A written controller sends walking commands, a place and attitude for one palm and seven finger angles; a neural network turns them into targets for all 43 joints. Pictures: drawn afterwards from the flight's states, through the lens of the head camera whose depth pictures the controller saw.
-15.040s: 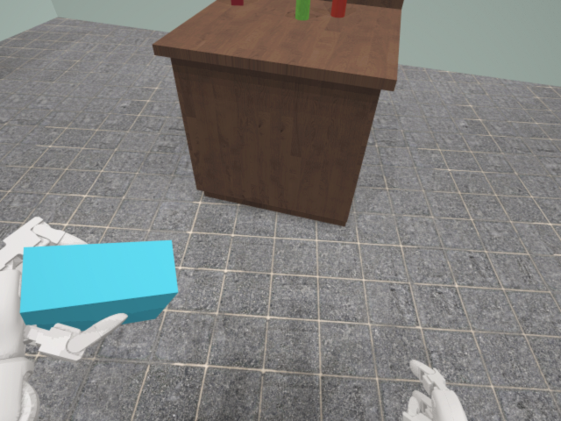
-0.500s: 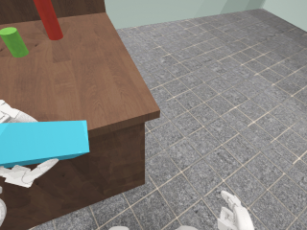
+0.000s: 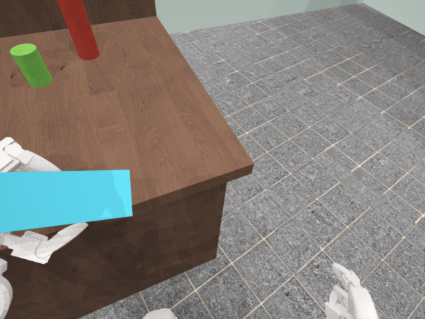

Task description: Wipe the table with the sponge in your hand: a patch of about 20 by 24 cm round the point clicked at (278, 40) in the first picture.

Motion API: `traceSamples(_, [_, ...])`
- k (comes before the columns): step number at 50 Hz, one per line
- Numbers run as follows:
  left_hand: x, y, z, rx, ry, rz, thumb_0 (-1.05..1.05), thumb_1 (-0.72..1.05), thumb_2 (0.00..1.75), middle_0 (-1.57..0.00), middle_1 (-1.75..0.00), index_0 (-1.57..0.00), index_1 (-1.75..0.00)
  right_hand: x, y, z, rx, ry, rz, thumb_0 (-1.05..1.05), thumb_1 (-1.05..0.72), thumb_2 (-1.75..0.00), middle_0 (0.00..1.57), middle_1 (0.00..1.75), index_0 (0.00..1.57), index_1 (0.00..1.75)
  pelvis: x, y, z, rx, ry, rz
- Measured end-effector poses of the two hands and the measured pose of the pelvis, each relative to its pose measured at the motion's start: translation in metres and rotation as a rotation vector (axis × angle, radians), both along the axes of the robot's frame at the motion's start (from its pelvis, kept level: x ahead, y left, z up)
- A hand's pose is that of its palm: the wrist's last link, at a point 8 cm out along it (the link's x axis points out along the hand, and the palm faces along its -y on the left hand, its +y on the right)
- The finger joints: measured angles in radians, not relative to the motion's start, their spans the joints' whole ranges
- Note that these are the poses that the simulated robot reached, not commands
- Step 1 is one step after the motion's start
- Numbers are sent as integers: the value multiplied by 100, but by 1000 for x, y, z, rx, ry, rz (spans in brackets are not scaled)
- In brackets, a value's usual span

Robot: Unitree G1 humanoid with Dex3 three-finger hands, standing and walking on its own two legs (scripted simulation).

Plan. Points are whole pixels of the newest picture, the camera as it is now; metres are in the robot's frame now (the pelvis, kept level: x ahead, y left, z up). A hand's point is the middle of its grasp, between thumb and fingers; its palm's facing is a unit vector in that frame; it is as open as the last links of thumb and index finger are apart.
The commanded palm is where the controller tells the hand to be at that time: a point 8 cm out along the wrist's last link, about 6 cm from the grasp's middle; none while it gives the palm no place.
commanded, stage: shuffle to correct the standing spot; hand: left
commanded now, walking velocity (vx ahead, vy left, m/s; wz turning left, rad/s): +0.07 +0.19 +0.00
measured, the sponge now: (85, 200) +0.24 +0.19 +0.16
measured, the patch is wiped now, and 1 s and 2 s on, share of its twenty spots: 0.00 0.00 0.00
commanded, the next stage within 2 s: come to a stop and stand still in 1.30 s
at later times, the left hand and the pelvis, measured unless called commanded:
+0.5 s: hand out of the picture +0.22 +0.33 +0.18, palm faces +0.40 -0.84 -0.37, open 9.9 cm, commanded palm +0.15 +0.38 +0.20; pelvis +0.00 +0.10 +0.00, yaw +0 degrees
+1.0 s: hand out of the picture +0.23 +0.43 +0.17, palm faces +0.40 -0.85 -0.33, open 9.9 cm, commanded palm +0.16 +0.46 +0.20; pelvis +0.00 +0.18 +0.00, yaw -1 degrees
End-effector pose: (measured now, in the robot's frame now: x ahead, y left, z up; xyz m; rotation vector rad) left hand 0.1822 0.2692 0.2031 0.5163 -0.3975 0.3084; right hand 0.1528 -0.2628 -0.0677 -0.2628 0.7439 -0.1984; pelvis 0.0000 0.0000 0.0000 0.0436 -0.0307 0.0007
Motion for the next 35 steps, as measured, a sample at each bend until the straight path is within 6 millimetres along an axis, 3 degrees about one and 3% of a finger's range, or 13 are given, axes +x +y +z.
traceSamples(5, [-1,20,9,32,-17,27,-1,-48,100,-75,-135,-76,-135,14,46,4,98,-92,38,1,-91,-90,20,30,20,30,-5,10,0,-4,10,-9])
traceSamples(11, [-18,26,12,6,21,63,-1,-48,100,-75,-135,-76,-135,12,83,-15,185,-62,110,1,-90,-90,20,30,20,30,-6,26,0,-22,8,-3])
traceSamples(18, [-17,64,-2,-61,105,115,-1,-48,100,-76,-135,-76,-135,-14,96,-10,138,82,97,1,-90,-90,20,30,21,30,-2,51,19,9,22,0])
traceSamples(23, [-6,92,-11,-87,82,82,-1,-48,100,-76,-135,-76,-135,-18,99,-5,35,67,48,1,-90,-90,20,30,21,30,-2,84,11,-15,17,7])
traceSamples(30, [-1,118,1,3,19,2,-1,-48,100,-76,-135,-77,-135,-15,132,3,47,-13,-9,1,-90,-90,20,30,20,30,-10,112,4,-14,13,-11])
traceSamples(35, [-13,128,12,34,9,19,-1,-48,100,-76,-135,-77,-135,-12,159,-8,113,-32,23,1,-90,-90,20,30,20,30,-8,125,2,-45,13,1])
